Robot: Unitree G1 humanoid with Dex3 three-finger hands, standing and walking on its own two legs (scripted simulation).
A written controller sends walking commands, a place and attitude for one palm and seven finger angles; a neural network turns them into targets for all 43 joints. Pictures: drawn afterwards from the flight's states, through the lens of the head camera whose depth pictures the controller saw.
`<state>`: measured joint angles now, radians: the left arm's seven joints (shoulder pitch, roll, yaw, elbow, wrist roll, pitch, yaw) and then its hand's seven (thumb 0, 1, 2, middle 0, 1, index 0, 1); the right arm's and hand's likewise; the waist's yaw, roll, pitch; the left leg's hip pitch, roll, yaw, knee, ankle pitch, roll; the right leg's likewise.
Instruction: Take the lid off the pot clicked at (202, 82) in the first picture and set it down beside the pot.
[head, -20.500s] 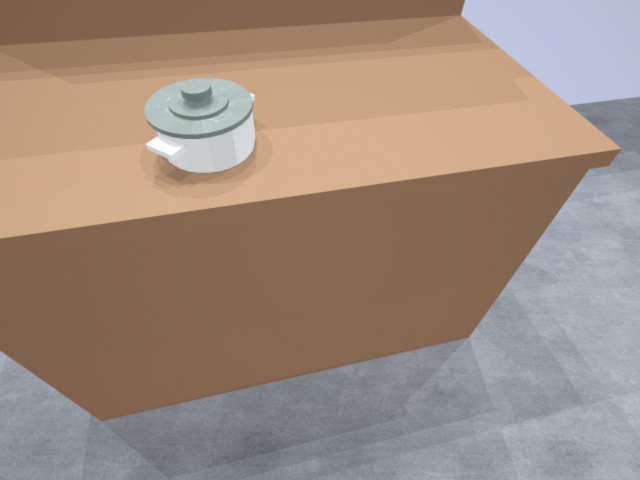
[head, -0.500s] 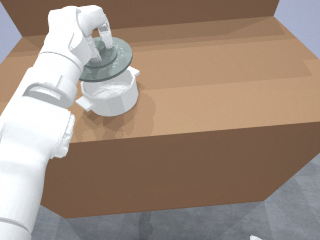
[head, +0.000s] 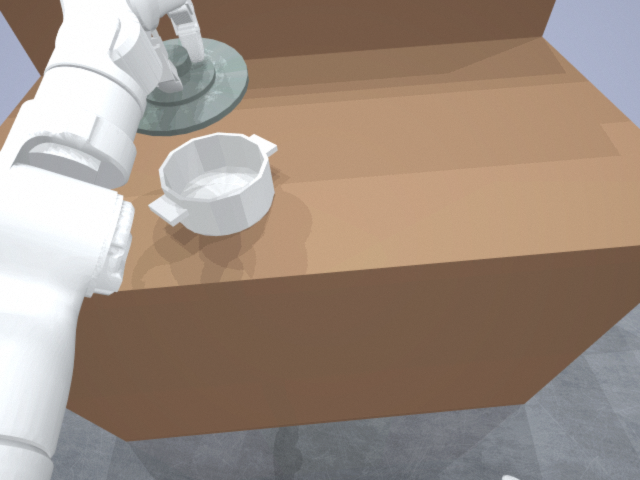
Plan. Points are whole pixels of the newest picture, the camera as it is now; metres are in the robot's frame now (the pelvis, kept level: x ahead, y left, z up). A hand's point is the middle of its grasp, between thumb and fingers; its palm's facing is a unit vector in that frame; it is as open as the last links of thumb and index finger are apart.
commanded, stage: lift the lid straight up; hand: left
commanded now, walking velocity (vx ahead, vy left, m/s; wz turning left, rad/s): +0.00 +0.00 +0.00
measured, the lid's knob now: (169, 62) +0.52 +0.14 +0.27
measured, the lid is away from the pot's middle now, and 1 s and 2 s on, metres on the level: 0.01 0.07 0.18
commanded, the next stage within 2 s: move the lid sideways beside the pot in 0.44 s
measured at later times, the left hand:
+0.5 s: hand (149, 39) +0.50 +0.14 +0.31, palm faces -0.18 -0.10 -0.98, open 7.5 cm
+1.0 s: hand (101, 47) +0.49 +0.19 +0.31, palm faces -0.19 -0.09 -0.98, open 7.5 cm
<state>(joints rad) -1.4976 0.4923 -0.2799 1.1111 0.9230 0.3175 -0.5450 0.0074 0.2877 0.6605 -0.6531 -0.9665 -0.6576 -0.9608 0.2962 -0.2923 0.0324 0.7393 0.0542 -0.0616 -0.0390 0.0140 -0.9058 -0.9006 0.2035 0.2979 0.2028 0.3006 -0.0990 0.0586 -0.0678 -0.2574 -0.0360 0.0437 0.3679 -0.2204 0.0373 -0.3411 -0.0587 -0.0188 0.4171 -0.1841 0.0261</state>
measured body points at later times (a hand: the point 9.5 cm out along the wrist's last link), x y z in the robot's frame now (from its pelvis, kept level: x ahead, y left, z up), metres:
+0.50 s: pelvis +0.00 +0.00 +0.00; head +0.04 -0.02 +0.45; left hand +0.50 +0.15 +0.36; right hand +0.07 -0.26 -0.13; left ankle -0.03 +0.10 -0.74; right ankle +0.01 -0.14 -0.74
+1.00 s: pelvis +0.00 +0.00 +0.00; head +0.04 -0.02 +0.45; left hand +0.50 +0.20 +0.36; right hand +0.08 -0.27 -0.13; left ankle -0.03 +0.10 -0.74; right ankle +0.01 -0.14 -0.74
